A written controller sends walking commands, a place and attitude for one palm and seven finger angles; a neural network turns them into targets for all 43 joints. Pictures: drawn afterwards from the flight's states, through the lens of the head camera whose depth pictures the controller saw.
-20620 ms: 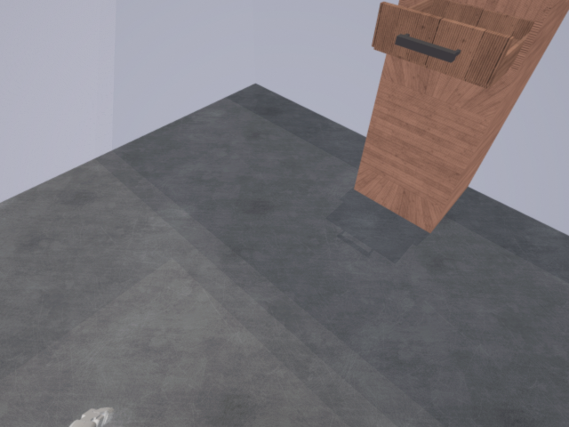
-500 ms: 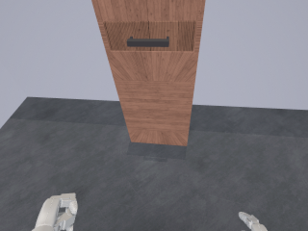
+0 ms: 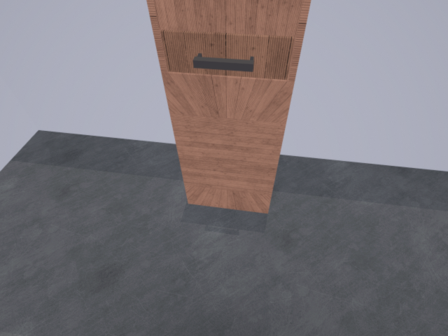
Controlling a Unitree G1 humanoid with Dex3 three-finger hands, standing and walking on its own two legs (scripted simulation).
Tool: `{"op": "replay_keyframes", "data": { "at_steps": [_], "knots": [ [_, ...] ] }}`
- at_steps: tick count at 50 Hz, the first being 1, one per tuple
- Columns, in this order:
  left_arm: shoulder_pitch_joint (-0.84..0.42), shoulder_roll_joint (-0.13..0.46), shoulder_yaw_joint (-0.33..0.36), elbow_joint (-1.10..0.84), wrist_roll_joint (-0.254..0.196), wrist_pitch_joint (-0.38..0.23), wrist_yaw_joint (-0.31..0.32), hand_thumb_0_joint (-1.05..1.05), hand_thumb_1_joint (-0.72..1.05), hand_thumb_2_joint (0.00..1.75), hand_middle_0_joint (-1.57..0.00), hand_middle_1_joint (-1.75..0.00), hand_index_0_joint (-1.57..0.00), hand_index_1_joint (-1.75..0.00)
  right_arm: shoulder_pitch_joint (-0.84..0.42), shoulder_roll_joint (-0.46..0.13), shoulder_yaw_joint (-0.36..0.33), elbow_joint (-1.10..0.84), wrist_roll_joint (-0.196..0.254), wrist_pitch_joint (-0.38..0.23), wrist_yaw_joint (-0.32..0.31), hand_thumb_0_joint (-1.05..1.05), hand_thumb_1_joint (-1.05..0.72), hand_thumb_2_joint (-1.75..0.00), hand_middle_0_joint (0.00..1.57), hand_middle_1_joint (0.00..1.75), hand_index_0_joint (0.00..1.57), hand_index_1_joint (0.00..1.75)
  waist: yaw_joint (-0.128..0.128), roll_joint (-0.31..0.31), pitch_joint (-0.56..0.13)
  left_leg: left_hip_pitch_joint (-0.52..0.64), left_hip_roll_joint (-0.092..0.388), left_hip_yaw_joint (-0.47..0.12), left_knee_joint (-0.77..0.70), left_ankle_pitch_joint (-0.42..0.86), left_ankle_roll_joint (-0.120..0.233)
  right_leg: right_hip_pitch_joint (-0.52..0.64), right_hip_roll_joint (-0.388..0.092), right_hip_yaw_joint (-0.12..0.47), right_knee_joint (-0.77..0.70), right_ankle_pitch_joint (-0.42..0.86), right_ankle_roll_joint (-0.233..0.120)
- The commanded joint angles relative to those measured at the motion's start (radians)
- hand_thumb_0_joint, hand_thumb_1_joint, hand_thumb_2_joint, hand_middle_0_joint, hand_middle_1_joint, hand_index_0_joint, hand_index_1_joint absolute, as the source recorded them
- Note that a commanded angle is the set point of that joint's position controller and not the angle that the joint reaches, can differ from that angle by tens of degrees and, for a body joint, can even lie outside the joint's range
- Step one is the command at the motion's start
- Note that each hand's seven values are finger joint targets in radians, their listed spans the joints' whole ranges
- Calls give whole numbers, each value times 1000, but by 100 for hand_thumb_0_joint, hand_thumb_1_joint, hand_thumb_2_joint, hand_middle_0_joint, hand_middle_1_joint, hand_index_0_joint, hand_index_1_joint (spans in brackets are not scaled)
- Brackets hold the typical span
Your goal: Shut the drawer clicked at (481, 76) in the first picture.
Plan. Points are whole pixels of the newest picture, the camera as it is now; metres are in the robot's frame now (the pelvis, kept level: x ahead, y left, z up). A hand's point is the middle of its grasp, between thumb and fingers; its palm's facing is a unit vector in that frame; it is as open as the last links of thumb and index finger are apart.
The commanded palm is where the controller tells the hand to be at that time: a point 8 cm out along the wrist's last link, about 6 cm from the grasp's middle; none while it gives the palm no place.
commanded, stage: let the arm hang, fingers relaxed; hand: left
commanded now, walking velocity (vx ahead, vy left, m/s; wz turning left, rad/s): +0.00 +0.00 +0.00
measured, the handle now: (224, 60) +0.83 +0.05 +0.08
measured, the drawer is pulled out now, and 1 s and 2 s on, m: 0.00 0.00 0.00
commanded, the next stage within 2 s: look to check the result in 0.44 s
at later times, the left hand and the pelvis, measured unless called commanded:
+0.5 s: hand out of the picture -0.01 +0.15 -0.18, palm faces +0.05 -0.99 -0.15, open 7.4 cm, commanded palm none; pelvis +0.01 +0.00 +0.00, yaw -1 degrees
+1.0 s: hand out of the picture +0.00 +0.14 -0.18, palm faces +0.05 -0.99 -0.16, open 7.4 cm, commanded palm none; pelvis +0.02 -0.01 +0.00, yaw -1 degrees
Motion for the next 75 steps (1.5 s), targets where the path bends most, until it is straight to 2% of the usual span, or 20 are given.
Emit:
{"op": "replay_keyframes", "data": {
  "at_steps": [1, 4, 12, 14, 16, 21, 27, 33, 37, 43, 46, 52, 64, 67, 69, 75],
  "knots": [
    [38, 78, 13, -12, 4, -25, 5, 0, 90, 90, -20, -30, -20, -30, 77, -81, -25, 3, -1, -14, -9, 0, -90, -90, 20, 30, 20, 30, -4, -75, 50, -23, 105, -109, -109, -34, 11, -61, -98, 119, -114, -93, -31],
    [55, 72, 13, -1, 5, -27, 7, 0, 90, 90, -20, -30, -20, -30, 83, -74, -27, 15, 1, -13, -10, 0, -90, -90, 20, 30, 20, 30, 0, -68, 64, -25, 102, -99, -107, -37, 10, -73, -95, 120, -116, -104, -29],
    [62, 41, 19, 14, 7, -27, 10, 0, 90, 90, -20, -30, -20, -30, 100, -43, -28, 31, -2, -19, -16, 0, -90, -90, 20, 30, 20, 30, -1, 6, 75, -57, 105, -111, -129, -66, 12, -55, -90, 116, -100, -74, -31],
    [69, 40, 20, 13, 7, -29, 11, 0, 90, 90, -20, -30, -20, -30, 103, -46, -29, 27, 0, -21, -18, 0, -90, -90, 20, 30, 20, 30, 2, -14, 67, -52, 109, -112, -125, -51, 13, -49, -85, 112, -95, -59, -30],
    [65, 31, 21, 14, 7, -28, 11, 0, 90, 90, -20, -30, -20, -30, 109, -39, -29, 31, -2, -25, -19, 0, -90, -90, 20, 30, 20, 30, 0, -5, 60, -57, 109, -120, -130, -46, 15, -36, -87, 111, -90, -43, -30],
    [63, 25, 20, 17, 7, -29, 11, 0, 90, 90, -20, -30, -20, -30, 117, -39, -30, 30, -2, -23, -20, 0, -90, -90, 20, 30, 20, 30, -2, -19, 80, -59, 108, -114, -128, -46, 13, -46, -88, 111, -95, -48, -30],
    [67, 23, 19, 17, 6, -32, 12, 0, 90, 90, -20, -30, -20, -30, 117, -43, -31, 30, -1, -26, -21, 0, -90, -90, 20, 30, 20, 30, -4, -16, 45, -24, 113, -112, -119, 1, 14, -37, -90, 112, -91, -19, -29],
    [66, 27, 18, 19, 5, -32, 12, 0, 90, 90, -20, -30, -20, -30, 113, -44, -31, 33, 0, -25, -20, 0, -90, -90, 20, 30, 20, 30, -5, -44, 60, -19, 113, -106, -116, 12, 12, -44, -91, 111, -95, -18, -27],
    [66, 30, 17, 21, 5, -33, 12, 0, 90, 90, -20, -30, -20, -30, 102, -46, -30, 38, 0, -25, -20, 0, -90, -90, 20, 30, 20, 30, -5, -25, 54, -4, 113, -101, -112, 30, 11, -45, -92, 115, -95, -8, -26],
    [60, 32, 18, 19, 6, -36, 13, 0, 90, 90, -20, -30, -20, -30, 93, -49, -29, 41, 2, -29, -21, 0, -90, -90, 20, 30, 20, 30, -5, -28, 41, 12, 116, -99, -105, 84, 10, -28, -94, 114, -94, 29, -25],
    [55, 32, 18, 21, 5, -36, 13, 0, 90, 90, -20, -30, -20, -30, 91, -50, -28, 42, 2, -28, -21, 0, -90, -90, 20, 30, 20, 30, -6, -42, 46, 12, 115, -98, -105, 86, 8, -27, -93, 113, -95, 28, -25],
    [50, 35, 18, 19, 5, -36, 12, 0, 90, 90, -20, -30, -20, -30, 81, -52, -27, 44, 1, -28, -21, 0, -90, -90, 20, 30, 20, 30, -4, -26, 56, 11, 113, -96, -105, 84, 5, -27, -94, 114, -103, 25, -25],
    [52, 50, 19, 16, 3, -42, 13, 0, 90, 90, -20, -30, -20, -30, 71, -68, -29, 48, 4, -28, -22, 0, -90, -90, 20, 30, 20, 30, -3, -45, 31, 47, 117, -87, -92, 131, 1, -9, -98, 114, -112, 73, -29],
    [48, 45, 18, 17, 3, -41, 12, 0, 90, 90, -20, -30, -20, -30, 70, -60, -28, 51, 2, -28, -23, 0, -90, -90, 20, 30, 20, 30, -4, -29, 39, 39, 115, -85, -96, 126, -1, -3, -100, 119, -115, 80, -29],
    [52, 53, 20, 15, 3, -44, 13, 0, 90, 90, -20, -30, -20, -30, 68, -70, -29, 48, 4, -27, -23, 0, -90, -90, 20, 30, 20, 30, -3, -45, 27, 50, 117, -84, -90, 141, -1, 2, -97, 116, -115, 95, -30],
    [44, 51, 20, 16, 2, -43, 13, 0, 90, 90, -20, -30, -20, -30, 67, -65, -28, 53, 2, -28, -25, 0, -90, -90, 20, 30, 20, 30, -5, -26, 29, 50, 119, -82, -89, 150, -3, 14, -101, 112, -115, 119, -31]
  ]
}}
